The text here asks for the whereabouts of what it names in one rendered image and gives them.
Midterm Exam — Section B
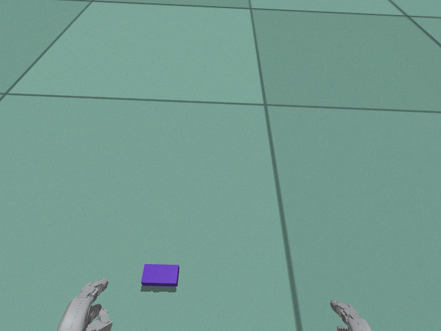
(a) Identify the small box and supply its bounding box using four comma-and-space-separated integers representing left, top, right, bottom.
141, 264, 179, 287

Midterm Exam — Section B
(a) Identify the right robot hand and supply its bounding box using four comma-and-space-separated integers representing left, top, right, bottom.
330, 300, 373, 331

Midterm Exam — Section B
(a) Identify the left robot hand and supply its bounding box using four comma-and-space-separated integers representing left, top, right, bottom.
57, 279, 113, 331

